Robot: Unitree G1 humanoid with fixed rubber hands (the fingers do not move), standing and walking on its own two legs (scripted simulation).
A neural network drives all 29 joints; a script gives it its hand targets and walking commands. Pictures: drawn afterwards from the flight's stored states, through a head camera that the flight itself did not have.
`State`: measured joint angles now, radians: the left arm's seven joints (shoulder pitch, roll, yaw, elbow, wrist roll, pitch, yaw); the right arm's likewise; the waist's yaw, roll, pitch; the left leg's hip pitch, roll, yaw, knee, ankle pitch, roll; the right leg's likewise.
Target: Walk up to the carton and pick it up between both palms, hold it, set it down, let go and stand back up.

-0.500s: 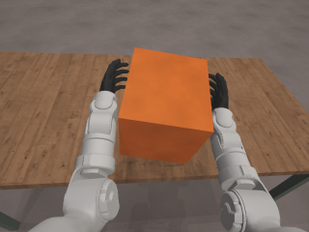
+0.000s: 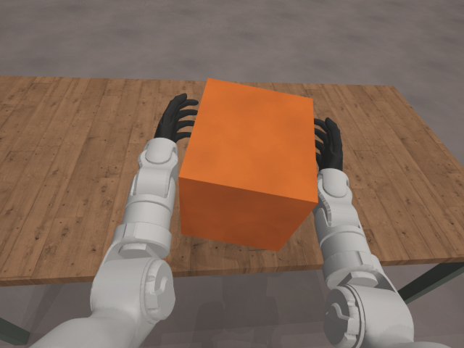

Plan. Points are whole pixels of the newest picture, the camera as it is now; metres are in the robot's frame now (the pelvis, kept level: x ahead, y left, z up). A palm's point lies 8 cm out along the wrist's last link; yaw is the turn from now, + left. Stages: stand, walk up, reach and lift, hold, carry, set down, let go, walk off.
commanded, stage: set down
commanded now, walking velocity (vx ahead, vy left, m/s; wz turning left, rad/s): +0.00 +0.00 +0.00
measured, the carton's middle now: (244, 168) +0.40 -0.04 +0.09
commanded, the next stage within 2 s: none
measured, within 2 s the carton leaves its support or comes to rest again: neither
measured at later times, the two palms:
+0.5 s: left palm (171, 142) +0.44 +0.09 +0.13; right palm (326, 175) +0.36 -0.19 +0.11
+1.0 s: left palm (175, 145) +0.45 +0.08 +0.11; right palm (322, 182) +0.36 -0.19 +0.08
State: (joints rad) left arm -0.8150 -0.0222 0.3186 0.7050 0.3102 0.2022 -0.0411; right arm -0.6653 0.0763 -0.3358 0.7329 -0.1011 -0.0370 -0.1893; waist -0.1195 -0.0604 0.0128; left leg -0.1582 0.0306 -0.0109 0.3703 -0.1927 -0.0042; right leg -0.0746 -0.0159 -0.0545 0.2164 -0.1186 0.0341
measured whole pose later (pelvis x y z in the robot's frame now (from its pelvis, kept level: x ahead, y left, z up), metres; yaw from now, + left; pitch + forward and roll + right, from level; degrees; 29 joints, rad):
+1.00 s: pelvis +0.01 +0.00 +0.00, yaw +0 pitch +0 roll -2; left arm -0.89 0.02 0.32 0.96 0.31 0.08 -0.09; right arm -0.62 0.19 -0.55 0.75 -0.31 -0.12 -0.18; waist -0.12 -0.06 0.04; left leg -0.16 0.03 -0.01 0.37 -0.21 0.00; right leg -0.07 -0.02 -0.05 0.21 -0.13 0.04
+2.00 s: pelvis +0.02 +0.00 +0.00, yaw +0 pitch +1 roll -2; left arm -0.86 0.02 0.35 1.04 0.31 -0.03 -0.09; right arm -0.61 0.22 -0.66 0.81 -0.42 -0.25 -0.17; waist -0.12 -0.06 0.07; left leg -0.16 0.03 0.00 0.37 -0.22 0.00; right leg -0.08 -0.02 -0.05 0.21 -0.14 0.04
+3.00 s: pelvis +0.02 +0.00 +0.00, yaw -1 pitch +3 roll -2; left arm -0.84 0.03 0.37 1.10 0.37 -0.11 -0.04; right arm -0.65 0.16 -0.63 1.04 -0.34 -0.39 -0.18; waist -0.12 -0.06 0.07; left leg -0.20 0.03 0.01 0.37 -0.22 0.00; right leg -0.14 -0.02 -0.05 0.23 -0.15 0.03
